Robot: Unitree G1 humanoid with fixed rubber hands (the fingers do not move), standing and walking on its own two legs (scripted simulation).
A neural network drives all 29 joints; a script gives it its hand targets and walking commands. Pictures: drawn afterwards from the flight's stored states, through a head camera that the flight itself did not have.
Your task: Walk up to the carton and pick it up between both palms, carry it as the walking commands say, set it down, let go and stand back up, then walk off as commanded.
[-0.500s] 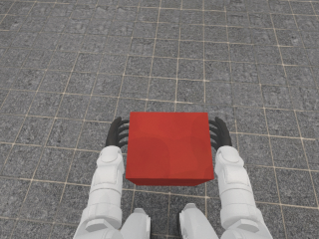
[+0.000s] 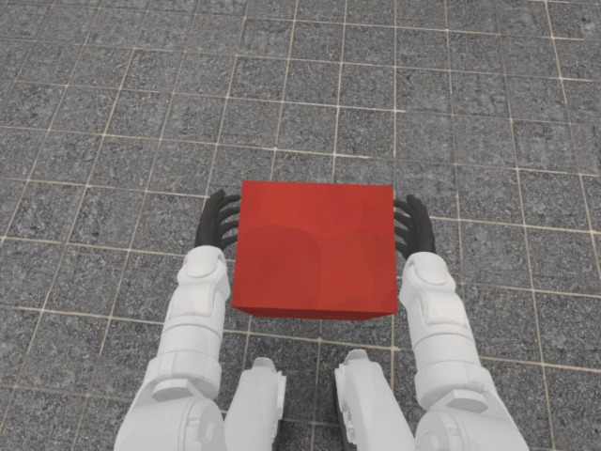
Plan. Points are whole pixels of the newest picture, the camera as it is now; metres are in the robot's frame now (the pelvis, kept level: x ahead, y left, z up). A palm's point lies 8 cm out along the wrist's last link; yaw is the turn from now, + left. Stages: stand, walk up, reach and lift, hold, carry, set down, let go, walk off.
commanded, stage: set down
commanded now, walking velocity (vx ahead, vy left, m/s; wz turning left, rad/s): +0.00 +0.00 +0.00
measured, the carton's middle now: (312, 262) +0.39 -0.01 -0.15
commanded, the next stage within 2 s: none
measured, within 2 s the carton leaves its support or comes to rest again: neither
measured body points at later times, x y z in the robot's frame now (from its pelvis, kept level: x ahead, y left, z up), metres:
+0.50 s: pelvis -0.02 +0.01 -0.07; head +0.21 +0.00 +0.32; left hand +0.43 +0.13 -0.16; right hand +0.42 -0.16 -0.16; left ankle +0.05 +0.11 -0.60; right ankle +0.07 -0.11 -0.60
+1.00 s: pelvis -0.04 +0.00 -0.15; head +0.24 +0.00 +0.21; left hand +0.46 +0.13 -0.25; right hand +0.44 -0.16 -0.25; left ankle +0.05 +0.11 -0.60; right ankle +0.07 -0.11 -0.60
